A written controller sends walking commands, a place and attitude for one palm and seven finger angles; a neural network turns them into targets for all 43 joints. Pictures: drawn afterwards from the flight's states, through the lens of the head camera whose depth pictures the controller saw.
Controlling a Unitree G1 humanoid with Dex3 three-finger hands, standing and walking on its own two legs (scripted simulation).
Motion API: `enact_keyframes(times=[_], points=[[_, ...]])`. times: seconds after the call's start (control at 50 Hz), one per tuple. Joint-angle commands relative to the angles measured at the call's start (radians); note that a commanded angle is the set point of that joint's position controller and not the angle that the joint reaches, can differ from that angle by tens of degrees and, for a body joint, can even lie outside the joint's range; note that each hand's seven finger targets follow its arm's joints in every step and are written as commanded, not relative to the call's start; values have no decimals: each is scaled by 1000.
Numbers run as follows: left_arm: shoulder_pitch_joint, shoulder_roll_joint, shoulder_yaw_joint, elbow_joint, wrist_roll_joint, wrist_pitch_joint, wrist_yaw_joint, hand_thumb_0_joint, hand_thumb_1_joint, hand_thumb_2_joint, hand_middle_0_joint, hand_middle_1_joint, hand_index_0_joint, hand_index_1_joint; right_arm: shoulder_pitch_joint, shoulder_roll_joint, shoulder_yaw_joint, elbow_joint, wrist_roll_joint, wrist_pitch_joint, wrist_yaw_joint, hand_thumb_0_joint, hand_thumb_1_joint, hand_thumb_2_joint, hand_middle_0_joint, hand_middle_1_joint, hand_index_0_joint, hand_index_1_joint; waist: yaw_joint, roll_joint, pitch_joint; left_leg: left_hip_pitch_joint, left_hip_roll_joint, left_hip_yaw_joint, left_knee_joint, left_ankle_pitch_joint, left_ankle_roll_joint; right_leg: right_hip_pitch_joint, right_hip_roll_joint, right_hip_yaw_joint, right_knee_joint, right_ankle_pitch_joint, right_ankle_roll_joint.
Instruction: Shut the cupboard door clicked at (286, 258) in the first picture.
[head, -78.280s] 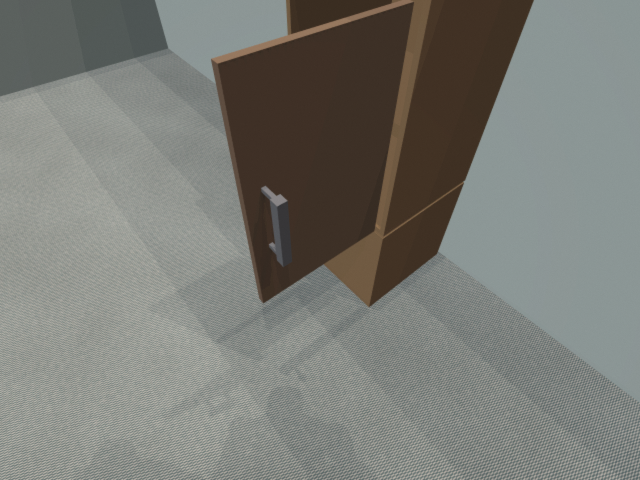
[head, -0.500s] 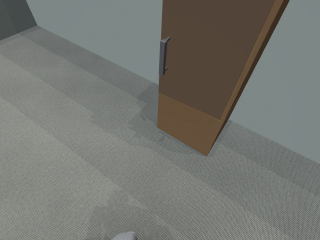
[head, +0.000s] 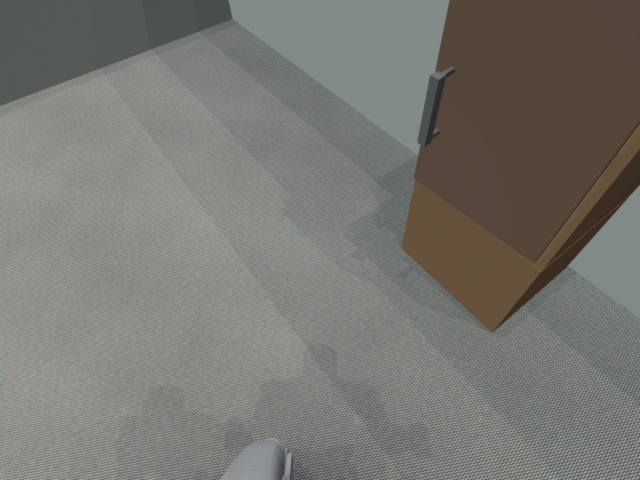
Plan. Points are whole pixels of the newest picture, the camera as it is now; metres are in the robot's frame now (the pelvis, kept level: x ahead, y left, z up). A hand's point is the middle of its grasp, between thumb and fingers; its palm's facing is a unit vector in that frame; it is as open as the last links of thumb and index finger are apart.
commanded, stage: walk to a spot facing it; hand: left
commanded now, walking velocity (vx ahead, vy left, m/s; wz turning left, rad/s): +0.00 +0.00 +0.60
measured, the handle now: (436, 107) +0.85 -0.23 -0.07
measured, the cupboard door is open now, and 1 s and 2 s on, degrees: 3 3 3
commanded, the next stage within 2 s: turn to face it in 1.52 s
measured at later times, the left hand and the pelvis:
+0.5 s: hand out of the picture +0.01 +0.21 -0.16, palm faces +0.35 -0.88 -0.33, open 7.4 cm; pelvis +0.02 -0.02 -0.02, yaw +20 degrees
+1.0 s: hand out of the picture +0.02 +0.22 -0.15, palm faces +0.56 -0.78 -0.27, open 7.4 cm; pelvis +0.07 -0.01 -0.01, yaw +36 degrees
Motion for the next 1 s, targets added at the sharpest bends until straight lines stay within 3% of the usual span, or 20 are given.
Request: enact_keyframes(times=[0.0,0.06,0.12,0.14,0.16,0.22,0.36,0.38,0.4,0.42,0.52,0.6,0.66,0.7,0.72,0.78,0.9,0.94,0.96,0.98], points=[[127,207,62,-38,-3,-23,14,0,900,900,-200,-300,-200,-300,-101,-7,21,-103,5,-30,5,0,-900,-900,200,300,200,300,79,-218,-121,-16,10,59,-167,-25,4,238,-233,91,-86,803,-106],[127,213,70,-37,2,-19,11,0,900,900,-200,-300,-200,-300,-100,-13,24,-107,8,-35,2,0,-900,-900,200,300,200,300,74,-247,-127,75,12,82,-306,-16,22,209,-258,70,-52,788,-100],[99,211,68,-46,-14,-16,3,0,900,900,-200,-300,-200,-300,49,-80,9,-68,0,-54,1,0,-900,-900,200,300,200,300,-15,-101,-211,427,41,47,-622,356,58,32,-207,-42,203,650,-6],[102,151,56,-81,-21,-12,-5,0,900,900,-200,-300,-200,-300,103,-198,-21,-56,-9,-60,-7,0,-900,-900,200,300,200,300,-41,197,-266,652,302,-278,-617,759,179,-269,-71,-78,418,77,67],[34,123,33,-125,-11,-10,-4,0,900,900,-200,-300,-200,-300,152,-237,-28,-38,1,-50,-11,0,-900,-900,200,300,200,300,-65,250,-252,616,418,-363,-642,929,288,-361,-29,6,532,-307,70],[-40,140,44,-110,-16,9,-3,0,900,900,-200,-300,-200,-300,20,-172,-8,-66,-7,-50,-37,0,-900,-900,200,300,200,300,-32,212,-129,379,299,-277,-657,593,247,-350,-38,97,542,-187,70],[186,126,50,-43,-10,-5,-20,0,900,900,-200,-300,-200,-300,-133,-149,-4,-118,-2,-41,-32,0,-900,-900,200,300,200,300,90,105,-124,93,126,-209,-551,228,137,34,63,12,22,78,69],[216,174,59,-45,1,-18,-14,0,900,900,-200,-300,-200,-300,-118,-100,0,-127,7,-40,-26,0,-900,-900,200,300,200,300,103,-56,-118,2,27,-135,-386,106,84,98,-56,153,-155,61,38],[194,275,75,-67,10,-27,-4,0,900,900,-200,-300,-200,-300,-81,-38,4,-144,10,-39,-17,0,-900,-900,200,300,200,300,96,-322,-116,-100,-94,-24,-97,-132,19,105,-325,494,-304,79,-80],[167,266,69,-76,0,-23,-2,0,900,900,-200,-300,-200,-300,-88,-66,-7,-137,-1,-31,-12,0,-900,-900,200,300,200,300,92,-273,-128,-61,-34,-94,113,-181,33,16,-378,497,-313,48,-143],[21,180,57,-109,6,-23,14,0,900,900,-200,-300,-200,-300,-66,-16,10,-100,5,-29,9,0,-900,-900,200,300,200,300,25,-217,-119,15,33,-11,34,-69,8,27,-253,127,-164,428,-113],[95,216,72,-73,3,-18,8,0,900,900,-200,-300,-200,-300,-88,7,23,-101,12,-38,11,0,-900,-900,200,300,200,300,73,-214,-140,96,11,71,-240,-61,19,122,-271,67,-107,551,-105],[85,204,76,-64,-10,-12,0,0,900,900,-200,-300,-200,-300,12,-21,19,-79,7,-53,6,0,-900,-900,200,300,200,300,27,-149,-178,286,12,74,-558,130,38,62,-249,-12,30,450,-31],[33,111,48,-122,-18,-3,-18,0,900,900,-200,-300,-200,-300,122,-203,-23,-63,-12,-60,-1,0,-900,-900,200,300,200,300,-41,309,-175,536,354,-429,-739,309,209,-388,-45,-75,378,-289,85],[-66,115,40,-173,-10,-6,-25,0,900,900,-200,-300,-200,-300,178,-222,-26,-46,-16,-54,-13,0,-900,-900,200,300,200,300,-83,218,-127,436,419,-509,-797,86,292,-439,-35,16,476,-285,68],[-102,122,53,-129,-7,-13,-39,0,900,900,-200,-300,-200,-300,102,-137,4,-48,-15,-79,-29,0,-900,-900,200,300,200,300,-28,226,-72,367,263,-382,-800,3,226,-470,-32,95,542,-81,58],[-53,101,39,-97,-14,-29,-57,0,900,900,-200,-300,-200,-300,78,-148,0,-39,-15,-90,-32,0,-900,-900,200,300,200,300,7,126,-88,288,193,-321,-755,-7,210,-227,44,33,170,-68,65],[63,105,46,-58,-12,-34,-59,0,900,900,-200,-300,-200,-300,31,-142,-2,-41,-10,-85,-29,0,-900,-900,200,300,200,300,65,105,-89,128,143,-293,-688,-95,180,13,88,-5,23,37,66],[155,139,60,-32,-9,-42,-54,0,900,900,-200,-300,-200,-300,4,-116,2,-51,-2,-86,-27,0,-900,-900,200,300,200,300,115,11,-91,-43,76,-238,-570,-157,148,211,53,40,-84,13,58],[256,224,78,-15,6,-55,-37,0,900,900,-200,-300,-200,-300,9,-43,17,-74,10,-92,-22,0,-900,-900,200,300,200,300,162,-247,-133,-240,-43,-81,-273,-201,88,382,-193,324,-262,-254,-8]])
